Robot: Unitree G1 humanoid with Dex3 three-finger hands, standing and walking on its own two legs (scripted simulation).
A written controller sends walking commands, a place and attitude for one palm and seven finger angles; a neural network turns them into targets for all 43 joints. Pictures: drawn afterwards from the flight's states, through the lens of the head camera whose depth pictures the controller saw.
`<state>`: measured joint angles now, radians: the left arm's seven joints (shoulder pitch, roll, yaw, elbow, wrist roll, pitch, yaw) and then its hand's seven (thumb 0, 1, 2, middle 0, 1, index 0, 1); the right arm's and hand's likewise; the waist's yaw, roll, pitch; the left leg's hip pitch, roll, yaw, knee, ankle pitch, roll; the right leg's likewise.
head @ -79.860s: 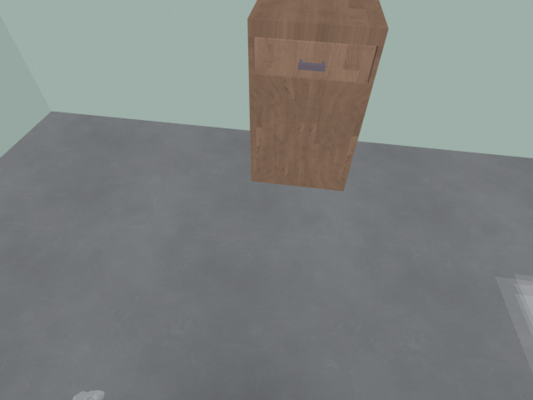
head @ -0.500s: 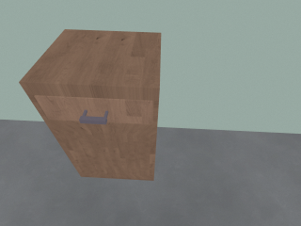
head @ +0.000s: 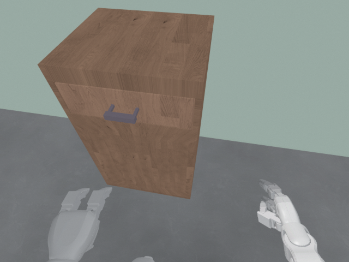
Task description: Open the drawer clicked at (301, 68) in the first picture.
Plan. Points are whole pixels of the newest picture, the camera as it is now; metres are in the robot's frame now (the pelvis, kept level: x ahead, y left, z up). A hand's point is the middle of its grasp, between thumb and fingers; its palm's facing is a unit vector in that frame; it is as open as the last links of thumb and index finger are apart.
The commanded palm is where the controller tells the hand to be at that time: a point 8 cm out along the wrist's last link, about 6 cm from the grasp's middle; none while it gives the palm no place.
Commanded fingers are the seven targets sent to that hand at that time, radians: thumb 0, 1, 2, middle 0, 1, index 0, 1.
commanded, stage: raise the hand with hooked fingers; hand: left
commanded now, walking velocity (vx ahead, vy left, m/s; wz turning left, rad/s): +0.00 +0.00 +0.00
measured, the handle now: (122, 113) +0.53 +0.28 -0.03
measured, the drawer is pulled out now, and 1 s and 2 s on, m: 0.00 0.00 0.00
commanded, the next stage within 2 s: move the hooked fingers above the handle in 1.38 s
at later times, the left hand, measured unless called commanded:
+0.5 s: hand (83, 176) +0.26 +0.25 +0.06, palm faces +0.06 -0.10 -0.99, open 12.1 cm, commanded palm +0.24 +0.25 +0.12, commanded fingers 0.00 -0.31 0.38 -0.29 -1.08 -0.29 -1.08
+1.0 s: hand (74, 138) +0.31 +0.28 +0.12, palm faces +0.03 -0.08 -1.00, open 13.8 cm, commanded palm +0.29 +0.28 +0.18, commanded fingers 0.00 -0.50 0.30 -0.30 -1.20 -0.30 -1.20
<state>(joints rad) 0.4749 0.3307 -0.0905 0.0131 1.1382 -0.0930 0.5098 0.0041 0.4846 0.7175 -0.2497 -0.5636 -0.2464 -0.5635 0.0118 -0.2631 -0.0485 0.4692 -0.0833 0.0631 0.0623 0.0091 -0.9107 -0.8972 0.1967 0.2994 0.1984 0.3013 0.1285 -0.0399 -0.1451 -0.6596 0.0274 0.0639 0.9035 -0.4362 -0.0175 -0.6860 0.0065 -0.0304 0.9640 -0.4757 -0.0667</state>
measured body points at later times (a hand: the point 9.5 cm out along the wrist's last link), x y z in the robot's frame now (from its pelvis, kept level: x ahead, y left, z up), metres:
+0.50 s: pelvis +0.01 +0.02 +0.03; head +0.05 -0.01 +0.48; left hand +0.25 +0.25 +0.11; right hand +0.18 -0.23 -0.09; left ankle +0.00 +0.14 -0.69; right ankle +0.00 -0.08 -0.69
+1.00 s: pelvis +0.01 +0.03 +0.05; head +0.03 +0.00 +0.50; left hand +0.30 +0.28 +0.17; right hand +0.22 -0.17 -0.06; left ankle +0.00 +0.14 -0.69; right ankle +0.00 -0.08 -0.69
